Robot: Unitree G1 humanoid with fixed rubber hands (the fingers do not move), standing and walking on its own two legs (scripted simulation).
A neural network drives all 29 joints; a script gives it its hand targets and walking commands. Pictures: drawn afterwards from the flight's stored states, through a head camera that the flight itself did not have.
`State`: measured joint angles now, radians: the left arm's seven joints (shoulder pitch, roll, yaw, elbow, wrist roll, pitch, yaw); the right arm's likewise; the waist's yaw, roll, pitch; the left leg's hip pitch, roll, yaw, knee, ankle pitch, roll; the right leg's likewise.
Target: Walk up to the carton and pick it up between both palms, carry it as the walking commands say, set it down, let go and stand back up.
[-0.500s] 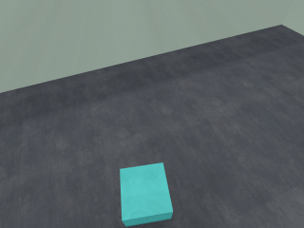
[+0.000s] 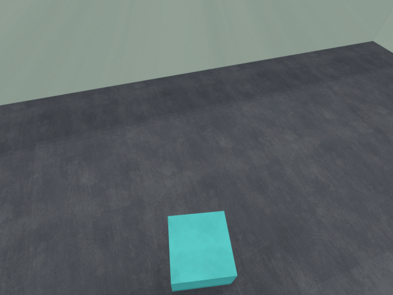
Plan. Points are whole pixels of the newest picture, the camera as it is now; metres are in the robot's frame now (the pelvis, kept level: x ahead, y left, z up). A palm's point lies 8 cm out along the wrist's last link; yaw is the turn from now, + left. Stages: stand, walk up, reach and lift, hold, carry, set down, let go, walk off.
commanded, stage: walk up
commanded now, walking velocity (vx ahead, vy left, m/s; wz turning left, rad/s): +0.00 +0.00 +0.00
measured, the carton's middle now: (199, 249) +0.41 -0.02 -0.68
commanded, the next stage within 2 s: stand in 1.08 s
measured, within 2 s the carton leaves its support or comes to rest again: neither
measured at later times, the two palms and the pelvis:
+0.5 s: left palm out of the picture +0.04 +0.20 -0.13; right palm out of the picture -0.01 -0.27 -0.14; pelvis -0.01 -0.03 +0.01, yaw -1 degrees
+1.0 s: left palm out of the picture -0.03 +0.19 -0.13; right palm out of the picture -0.04 -0.26 -0.14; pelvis -0.04 -0.04 +0.01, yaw +1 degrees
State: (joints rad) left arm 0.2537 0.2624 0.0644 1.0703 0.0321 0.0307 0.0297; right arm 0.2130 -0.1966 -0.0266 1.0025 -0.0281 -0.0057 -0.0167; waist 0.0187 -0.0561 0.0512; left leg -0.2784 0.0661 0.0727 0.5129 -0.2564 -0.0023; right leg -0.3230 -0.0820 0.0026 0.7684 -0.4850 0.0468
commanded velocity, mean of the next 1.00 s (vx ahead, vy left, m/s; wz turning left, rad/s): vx -0.01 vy -0.03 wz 0.02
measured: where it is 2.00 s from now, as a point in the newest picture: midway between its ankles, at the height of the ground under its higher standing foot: outside the picture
